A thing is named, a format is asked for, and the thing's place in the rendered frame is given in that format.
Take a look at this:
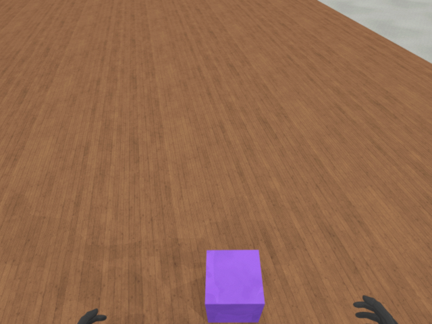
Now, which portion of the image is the robot right hand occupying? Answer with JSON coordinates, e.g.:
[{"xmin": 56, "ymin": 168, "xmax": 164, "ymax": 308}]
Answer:
[{"xmin": 353, "ymin": 295, "xmax": 398, "ymax": 324}]

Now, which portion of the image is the carton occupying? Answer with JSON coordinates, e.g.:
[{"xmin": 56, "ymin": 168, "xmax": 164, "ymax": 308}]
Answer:
[{"xmin": 205, "ymin": 250, "xmax": 265, "ymax": 323}]

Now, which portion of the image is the robot left hand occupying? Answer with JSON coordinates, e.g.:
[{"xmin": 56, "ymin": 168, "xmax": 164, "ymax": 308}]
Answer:
[{"xmin": 77, "ymin": 308, "xmax": 107, "ymax": 324}]

